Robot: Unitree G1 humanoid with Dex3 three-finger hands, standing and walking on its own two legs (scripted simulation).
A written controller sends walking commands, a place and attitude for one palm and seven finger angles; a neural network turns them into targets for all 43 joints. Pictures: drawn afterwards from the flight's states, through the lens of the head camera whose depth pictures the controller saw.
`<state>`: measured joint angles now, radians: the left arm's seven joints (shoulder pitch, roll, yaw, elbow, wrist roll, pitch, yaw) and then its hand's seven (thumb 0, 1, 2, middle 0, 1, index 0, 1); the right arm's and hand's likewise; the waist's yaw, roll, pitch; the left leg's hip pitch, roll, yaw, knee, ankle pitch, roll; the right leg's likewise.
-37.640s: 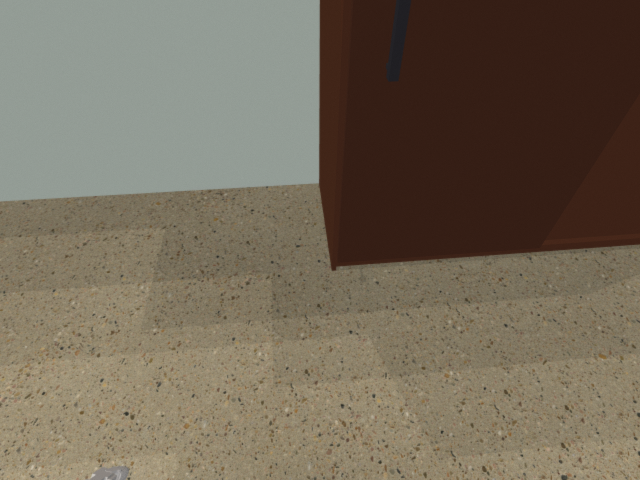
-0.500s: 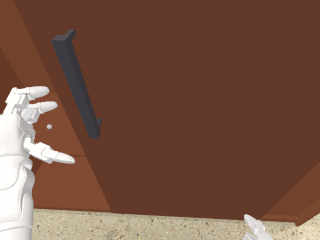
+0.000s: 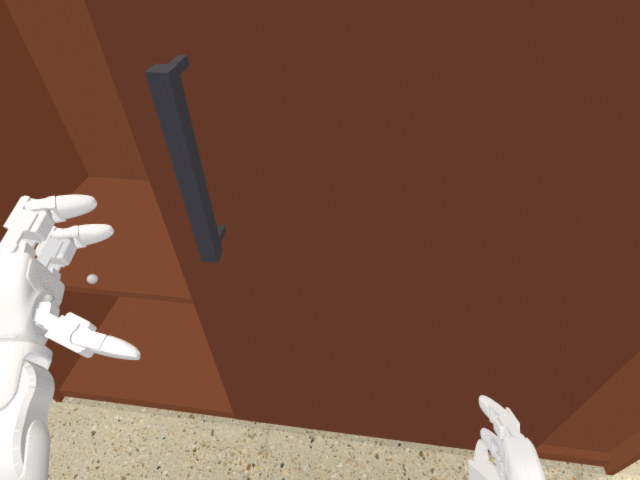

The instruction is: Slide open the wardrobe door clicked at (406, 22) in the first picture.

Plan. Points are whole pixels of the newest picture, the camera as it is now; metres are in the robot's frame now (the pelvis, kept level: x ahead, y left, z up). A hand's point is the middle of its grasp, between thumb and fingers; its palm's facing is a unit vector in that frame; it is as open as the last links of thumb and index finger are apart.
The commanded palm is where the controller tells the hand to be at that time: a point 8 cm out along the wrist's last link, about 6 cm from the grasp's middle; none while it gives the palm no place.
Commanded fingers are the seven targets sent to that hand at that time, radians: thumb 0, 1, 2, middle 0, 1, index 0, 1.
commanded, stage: slip the hand off the handle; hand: left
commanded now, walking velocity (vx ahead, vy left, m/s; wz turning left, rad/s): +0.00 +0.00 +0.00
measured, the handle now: (198, 170) +0.42 +0.23 +0.20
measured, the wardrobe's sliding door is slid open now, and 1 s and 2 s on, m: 0.58 0.58 0.58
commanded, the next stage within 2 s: draw the hand back to the body in 0.02 s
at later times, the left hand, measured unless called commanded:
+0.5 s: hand (82, 287) +0.23 +0.28 +0.18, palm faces +0.12 -0.99 -0.04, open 14.7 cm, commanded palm +0.19 +0.32 +0.18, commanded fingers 0.00 -0.55 0.20 -0.25 -1.15 -0.25 -1.15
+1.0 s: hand (73, 299) +0.22 +0.29 +0.17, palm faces +0.47 -0.83 -0.30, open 12.2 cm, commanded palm +0.17 +0.32 +0.19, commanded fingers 0.00 0.32 0.62 -0.22 -0.64 -0.22 -0.64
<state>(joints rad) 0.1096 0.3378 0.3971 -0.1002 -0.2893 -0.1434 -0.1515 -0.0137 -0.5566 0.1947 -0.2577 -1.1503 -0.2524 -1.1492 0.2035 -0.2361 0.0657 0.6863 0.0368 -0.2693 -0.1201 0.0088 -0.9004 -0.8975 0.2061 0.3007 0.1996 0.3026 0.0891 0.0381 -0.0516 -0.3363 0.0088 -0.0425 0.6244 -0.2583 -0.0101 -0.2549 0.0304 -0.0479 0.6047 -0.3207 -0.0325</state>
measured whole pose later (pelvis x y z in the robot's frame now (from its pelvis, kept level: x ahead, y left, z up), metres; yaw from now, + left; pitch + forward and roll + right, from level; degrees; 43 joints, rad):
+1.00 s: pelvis +0.02 +0.02 +0.01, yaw -1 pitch -5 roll -1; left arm 0.36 0.34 0.33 -0.33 -0.10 -0.07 0.11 -0.01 -0.03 0.45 -0.24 -0.84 -0.23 -0.84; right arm 0.21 -0.22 0.05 0.72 -0.01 -0.18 -0.09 0.01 -0.90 -0.90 0.21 0.30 0.20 0.30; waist 0.09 0.04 0.01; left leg -0.17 -0.01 -0.02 0.47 -0.22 0.02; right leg -0.08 0.01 -0.02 0.43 -0.26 -0.01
